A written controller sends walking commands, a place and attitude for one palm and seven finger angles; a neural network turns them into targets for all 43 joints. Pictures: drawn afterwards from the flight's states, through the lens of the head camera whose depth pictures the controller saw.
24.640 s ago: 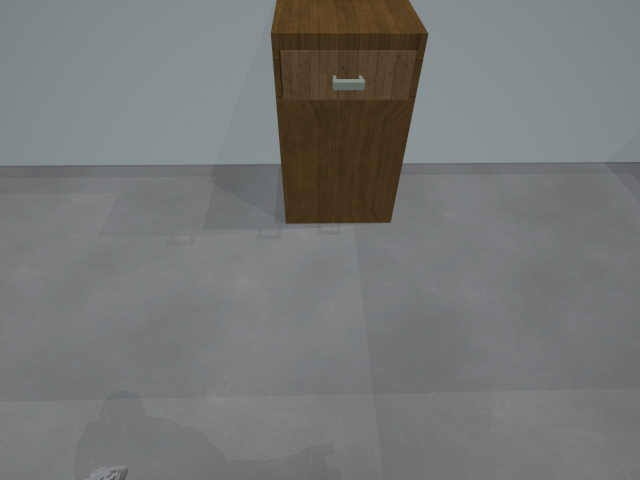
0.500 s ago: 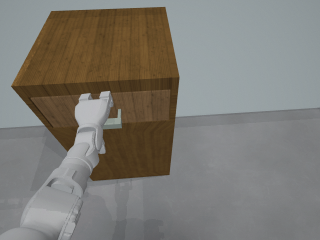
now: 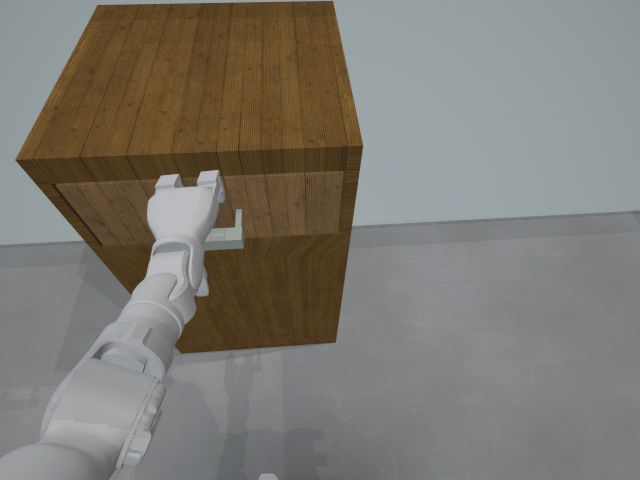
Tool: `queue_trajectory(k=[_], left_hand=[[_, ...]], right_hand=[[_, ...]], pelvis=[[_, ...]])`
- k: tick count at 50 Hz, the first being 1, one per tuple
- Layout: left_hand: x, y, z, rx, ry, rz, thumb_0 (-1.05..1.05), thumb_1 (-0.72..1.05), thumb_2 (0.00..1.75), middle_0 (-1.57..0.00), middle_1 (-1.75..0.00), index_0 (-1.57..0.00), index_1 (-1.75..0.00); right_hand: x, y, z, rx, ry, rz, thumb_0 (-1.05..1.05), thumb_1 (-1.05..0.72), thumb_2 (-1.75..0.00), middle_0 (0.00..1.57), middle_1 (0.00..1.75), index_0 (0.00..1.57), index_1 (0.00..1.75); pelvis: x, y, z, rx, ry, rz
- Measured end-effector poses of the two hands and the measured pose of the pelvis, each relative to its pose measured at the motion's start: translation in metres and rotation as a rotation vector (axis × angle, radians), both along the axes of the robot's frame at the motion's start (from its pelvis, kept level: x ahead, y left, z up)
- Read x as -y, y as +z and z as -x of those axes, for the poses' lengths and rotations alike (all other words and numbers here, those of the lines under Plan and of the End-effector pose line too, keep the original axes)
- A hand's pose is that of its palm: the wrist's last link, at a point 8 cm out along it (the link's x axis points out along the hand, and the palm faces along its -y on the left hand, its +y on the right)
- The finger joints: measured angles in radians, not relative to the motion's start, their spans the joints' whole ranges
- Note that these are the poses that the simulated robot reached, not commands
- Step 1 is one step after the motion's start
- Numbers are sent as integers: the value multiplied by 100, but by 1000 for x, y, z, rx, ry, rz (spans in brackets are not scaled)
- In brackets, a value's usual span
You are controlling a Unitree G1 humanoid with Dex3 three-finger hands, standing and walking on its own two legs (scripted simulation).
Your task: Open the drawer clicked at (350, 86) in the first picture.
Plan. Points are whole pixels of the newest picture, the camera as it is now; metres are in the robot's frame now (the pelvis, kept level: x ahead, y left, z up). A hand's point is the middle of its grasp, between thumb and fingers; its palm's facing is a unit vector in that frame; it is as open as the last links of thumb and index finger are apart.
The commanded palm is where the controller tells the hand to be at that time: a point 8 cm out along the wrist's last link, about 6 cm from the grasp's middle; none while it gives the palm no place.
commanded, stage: lower the fingers behind the handle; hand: left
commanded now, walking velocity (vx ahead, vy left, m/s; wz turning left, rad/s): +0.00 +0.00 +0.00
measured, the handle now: (212, 228) +0.51 +0.16 -0.05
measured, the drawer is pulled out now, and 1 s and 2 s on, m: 0.00 0.00 0.00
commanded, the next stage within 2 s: lift the fingers back up to retry in 1.70 s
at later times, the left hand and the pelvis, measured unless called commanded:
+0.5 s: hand (205, 245) +0.45 +0.16 -0.02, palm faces -0.02 -0.04 -1.00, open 13.8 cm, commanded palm +0.43 +0.16 +0.04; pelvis +0.00 +0.00 -0.01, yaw +0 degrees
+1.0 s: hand (208, 257) +0.45 +0.16 -0.04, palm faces -0.01 -0.03 -1.00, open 13.8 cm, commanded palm +0.42 +0.16 +0.00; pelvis -0.01 +0.00 -0.03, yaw +0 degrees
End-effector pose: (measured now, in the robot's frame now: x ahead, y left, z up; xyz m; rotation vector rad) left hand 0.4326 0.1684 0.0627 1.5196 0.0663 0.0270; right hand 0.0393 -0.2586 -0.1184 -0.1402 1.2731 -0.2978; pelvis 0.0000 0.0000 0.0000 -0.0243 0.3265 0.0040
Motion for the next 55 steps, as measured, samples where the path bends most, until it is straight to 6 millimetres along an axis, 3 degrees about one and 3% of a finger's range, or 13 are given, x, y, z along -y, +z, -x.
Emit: queue_trajectory(k=[11,23,42,55], left_hand=[[-2,-5,5,-1,-11,-6,0,-49,30,-32,-120,-32,-120],[6,-24,3,2,-26,-13,0,-49,30,-32,-120,-32,-120],[4,-46,5,-15,-9,-16,0,-49,30,-32,-120,-32,-120],[10,-53,6,22,9,-40,0,-49,30,-31,-123,-32,-120]], right_hand=[[-5,-3,8,-32,-4,-14,0,-90,-90,20,30,20,30],[-1,-9,5,-21,8,3,0,-90,-90,20,30,20,30],[0,-20,21,-61,-5,-2,0,-90,-90,20,30,20,30],[3,-29,16,-42,16,-1,0,-90,-90,20,30,20,30]], pelvis=[[-2,0,-2,0,3,2],[-2,-9,3,-35,7,6],[3,-19,4,-68,0,6],[5,-27,11,-84,4,8]])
